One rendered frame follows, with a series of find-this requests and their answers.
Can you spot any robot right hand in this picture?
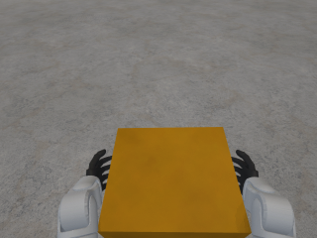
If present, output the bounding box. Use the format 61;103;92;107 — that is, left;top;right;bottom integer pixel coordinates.
231;150;259;194

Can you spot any robot left hand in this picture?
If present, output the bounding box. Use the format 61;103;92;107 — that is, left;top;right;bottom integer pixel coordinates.
86;149;112;191

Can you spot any carton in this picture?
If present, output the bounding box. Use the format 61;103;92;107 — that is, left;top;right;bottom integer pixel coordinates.
97;127;252;238

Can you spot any robot left forearm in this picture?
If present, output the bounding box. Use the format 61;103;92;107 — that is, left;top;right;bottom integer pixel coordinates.
56;176;103;238

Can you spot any robot right forearm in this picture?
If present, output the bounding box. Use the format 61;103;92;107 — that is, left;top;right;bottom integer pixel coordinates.
242;177;297;238

